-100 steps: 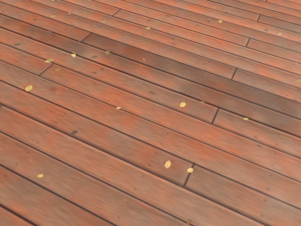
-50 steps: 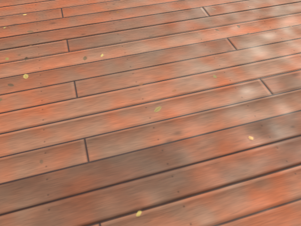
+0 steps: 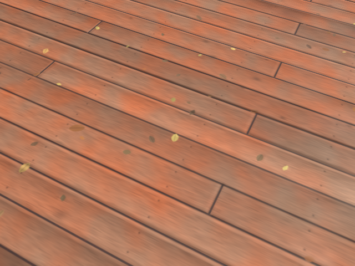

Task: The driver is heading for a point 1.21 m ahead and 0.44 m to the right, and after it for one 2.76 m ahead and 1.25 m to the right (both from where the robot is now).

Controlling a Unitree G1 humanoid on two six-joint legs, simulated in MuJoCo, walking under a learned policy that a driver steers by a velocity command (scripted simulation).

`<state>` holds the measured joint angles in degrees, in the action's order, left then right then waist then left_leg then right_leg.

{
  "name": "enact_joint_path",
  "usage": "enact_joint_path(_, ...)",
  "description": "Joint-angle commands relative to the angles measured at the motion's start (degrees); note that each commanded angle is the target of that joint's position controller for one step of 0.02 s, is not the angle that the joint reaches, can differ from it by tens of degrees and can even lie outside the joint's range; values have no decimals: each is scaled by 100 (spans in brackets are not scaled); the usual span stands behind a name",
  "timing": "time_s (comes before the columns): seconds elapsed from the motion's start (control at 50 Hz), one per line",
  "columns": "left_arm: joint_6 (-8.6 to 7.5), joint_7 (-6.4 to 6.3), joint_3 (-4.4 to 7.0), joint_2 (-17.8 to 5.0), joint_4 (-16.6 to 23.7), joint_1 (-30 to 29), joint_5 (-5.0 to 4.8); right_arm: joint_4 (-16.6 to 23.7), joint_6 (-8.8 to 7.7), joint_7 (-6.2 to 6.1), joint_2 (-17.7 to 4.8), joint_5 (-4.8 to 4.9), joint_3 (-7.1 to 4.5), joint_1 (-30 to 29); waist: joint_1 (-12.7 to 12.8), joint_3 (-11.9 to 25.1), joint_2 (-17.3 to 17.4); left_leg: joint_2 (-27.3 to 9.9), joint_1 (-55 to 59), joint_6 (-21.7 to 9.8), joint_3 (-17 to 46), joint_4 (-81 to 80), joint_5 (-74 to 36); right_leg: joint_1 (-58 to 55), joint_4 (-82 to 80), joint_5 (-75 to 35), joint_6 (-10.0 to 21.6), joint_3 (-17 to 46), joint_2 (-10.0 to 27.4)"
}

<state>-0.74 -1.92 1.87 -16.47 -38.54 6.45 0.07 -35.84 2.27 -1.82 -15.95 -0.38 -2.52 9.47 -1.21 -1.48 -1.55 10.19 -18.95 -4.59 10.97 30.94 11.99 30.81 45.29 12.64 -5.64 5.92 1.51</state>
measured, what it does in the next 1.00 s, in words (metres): steps to the right, turning right: right foot, then left foot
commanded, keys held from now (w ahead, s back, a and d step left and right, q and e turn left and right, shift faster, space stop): e+shift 0.48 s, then w+e+shift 0.20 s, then w+shift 0.18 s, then w+q+shift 0.14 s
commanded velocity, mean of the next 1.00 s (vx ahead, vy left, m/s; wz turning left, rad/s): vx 0.32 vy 0.00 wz -0.54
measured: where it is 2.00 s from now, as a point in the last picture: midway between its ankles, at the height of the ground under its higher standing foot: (307, 175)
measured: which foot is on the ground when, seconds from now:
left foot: down 0.00-0.08, up 0.10-0.38, down 0.40-0.96, up 0.98-1.00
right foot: up 0.00-0.02, down 0.04-0.40, up 0.42-0.94, down 0.96-1.00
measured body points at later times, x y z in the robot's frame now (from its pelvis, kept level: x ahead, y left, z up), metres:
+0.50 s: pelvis +0.02 +0.00 +0.01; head +0.06 +0.00 +0.46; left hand +0.26 +0.24 -0.09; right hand +0.06 -0.32 -0.08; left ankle +0.04 +0.09 -0.73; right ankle +0.02 -0.15 -0.68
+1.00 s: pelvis +0.12 -0.18 -0.02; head +0.14 -0.20 +0.43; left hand +0.45 -0.14 -0.08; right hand -0.10 -0.35 -0.14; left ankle +0.06 +0.08 -0.68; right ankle +0.11 -0.30 -0.73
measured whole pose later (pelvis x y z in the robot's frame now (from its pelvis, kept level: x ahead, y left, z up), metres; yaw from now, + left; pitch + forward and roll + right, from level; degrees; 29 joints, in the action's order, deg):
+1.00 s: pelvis +0.12 -0.18 -0.02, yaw -37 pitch +3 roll +1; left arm -1.8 3.1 2.2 -16.2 -34.7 3.6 3.6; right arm -51.9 -2.7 0.8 -15.2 -0.6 -3.0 30.6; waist -5.1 0.4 -0.4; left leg -7.6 -4.3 -1.3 -3.8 45.6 28.0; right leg 27.6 39.2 14.4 3.2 -3.9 1.7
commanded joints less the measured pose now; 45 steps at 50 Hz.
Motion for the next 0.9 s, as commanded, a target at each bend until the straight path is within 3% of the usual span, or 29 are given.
enact_joint_path(0.02,-165,107,104,-338,323,17,-2,264,-89,47,-257,-40,-13,-93,78,887,891,-1633,420,-674,949,-317,-1894,-1298,-1211,-404,220,-183,69)
enact_joint_path(0.04,-205,157,90,-273,287,77,24,141,-142,87,-181,-42,19,100,105,761,857,-1498,301,-464,800,-296,-1500,-1798,-2063,-1285,368,-192,41)
enact_joint_path(0.06,-228,160,153,-630,409,-89,102,58,-221,105,-240,-129,-14,486,-149,665,496,-1165,193,-152,559,9,-745,-2034,-2026,-2687,604,370,425)
enact_joint_path(0.08,-192,148,277,-1115,523,-304,137,-18,-270,95,-429,-168,-94,1020,-536,641,-497,-622,-101,171,-64,456,529,-2190,-1880,-3623,1168,994,952)
enact_joint_path(0.1,-132,133,288,-975,473,-163,96,3,-272,53,-587,-176,-138,785,-317,693,-993,-506,-63,485,-498,792,940,-1921,-2194,-2935,1781,1644,1317)
enact_joint_path(0.12,-80,145,301,-918,423,49,22,123,-251,6,-706,-116,-199,298,-99,557,-1027,-525,-140,588,-663,905,1050,-1797,-2334,-2382,1896,2069,1288)
enact_joint_path(0.16,-13,117,433,-1168,357,604,-42,280,-147,-35,-636,-25,-263,-303,327,495,-1029,-310,-896,687,-660,1885,2051,-2212,-2511,-2084,2060,2662,1366)
enact_joint_path(0.18,-24,78,484,-1247,368,705,-28,305,-113,-20,-613,0,-287,-326,395,588,-877,-336,-1204,750,-432,2667,2334,-2401,-2554,-1990,2117,2852,1444)
enact_joint_path(0.22,25,-3,512,-1120,456,369,-105,244,-104,-14,-410,50,-261,-202,168,635,-568,-472,-1231,793,-308,2668,1961,-2293,-2483,-1708,1762,2378,1023)
enact_joint_path(0.24,95,-29,515,-1005,493,232,-161,222,-122,-25,-322,69,-247,-225,127,642,-578,-481,-1141,815,-373,2156,1746,-2260,-2484,-1470,1572,2196,783)
enact_joint_path(0.28,255,-68,558,-943,528,190,-169,186,-187,3,-178,104,-223,-293,154,773,-777,-340,-687,863,-532,1354,1424,-2146,-2477,-1221,1441,2138,495)
enact_joint_path(0.32,349,-80,625,-1003,565,222,-152,107,-253,79,-219,166,-246,-173,162,919,-1009,-263,-163,824,-535,602,1157,-2038,-2548,-940,1434,2328,423)
enact_joint_path(0.36,371,-75,667,-1050,611,148,-220,-30,-303,129,-373,188,-317,154,21,950,-1104,-310,426,705,-513,-377,654,-1841,-2580,-424,1360,2557,362)
enact_joint_path(0.38,366,-78,657,-1017,635,83,-282,-149,-307,121,-474,187,-375,415,-123,939,-1041,-455,1015,587,-566,-1070,138,-1467,-2517,80,1190,2483,200)
enact_joint_path(0.4,364,-80,603,-818,616,268,-274,-193,-290,86,-773,132,-468,564,-66,1001,-639,-1202,1838,324,-72,-1363,41,-709,-2006,1145,911,2176,-132)
enact_joint_path(0.42,322,-43,539,-530,773,335,-258,-124,-249,90,-1347,-126,-572,376,169,782,1335,-2656,1948,-506,1646,-1651,11,590,-501,1957,603,869,-1024)
enact_joint_path(0.44,221,-15,676,-978,711,445,-160,70,-304,103,-1139,-372,-520,-59,213,531,1403,-3338,1277,-935,2082,-1756,-518,807,761,2048,375,791,-619)
enact_joint_path(0.46,227,10,783,-1295,555,561,-158,212,-339,51,-795,-329,-412,-503,398,380,964,-3094,1040,-846,1417,-1655,-772,669,1496,1665,300,577,-425)
enact_joint_path(0.48,286,-2,789,-1239,379,746,-143,272,-349,-2,-572,-214,-346,-765,478,305,687,-2619,945,-585,753,-1540,-741,601,1816,1267,240,467,-401)
enact_joint_path(0.52,353,33,685,-962,376,799,-127,197,-370,-116,-604,8,-319,-466,278,321,934,-2427,1387,-362,358,-1799,690,1250,2555,481,179,147,-121)
enact_joint_path(0.56,272,113,603,-904,582,438,-194,109,-442,-140,-719,7,-325,96,-53,198,1016,-2478,1794,-349,312,-2094,1730,1885,2739,218,128,-191,124)
enact_joint_path(0.6,178,158,544,-826,758,83,-200,-1,-526,-118,-813,-29,-343,588,-334,50,877,-2590,2227,-344,270,-2198,2063,2373,2613,123,89,-262,281)
enact_joint_path(0.7,30,257,449,-599,923,-73,-221,-188,-694,-10,-910,-59,-382,999,-415,-270,827,-2807,2316,-395,-259,-2441,1726,2568,2132,-278,105,-156,498)
enact_joint_path(0.72,267,530,436,-599,843,-286,476,-392,-686,117,-855,-261,-322,1396,-446,-375,266,-2767,1925,-324,-547,-2551,1890,2207,1965,-218,252,-299,169)
enact_joint_path(0.76,333,737,403,-469,841,-254,304,-468,-747,174,-852,-256,-323,1326,-327,-539,830,-2761,1686,-254,-838,-2650,1877,2020,1512,-445,435,-230,171)
enact_joint_path(0.8,273,808,362,-458,846,-395,223,-545,-800,169,-818,-245,-302,1273,-245,-668,960,-2851,1538,-218,-1126,-2824,1786,1727,911,-556,592,-308,222)
enact_joint_path(0.86,160,839,270,-434,943,-868,235,-757,-772,138,-875,-218,-303,1460,-322,-765,908,-2916,1536,-210,-1656,-2959,1285,958,-130,-78,871,-767,232)
enact_joint_path(0.9,95,799,219,-394,960,-903,283,-1027,-668,121,-973,-139,-294,1694,-255,-750,950,-2953,1495,-323,-1750,-2753,-86,35,-800,571,1133,-1135,31)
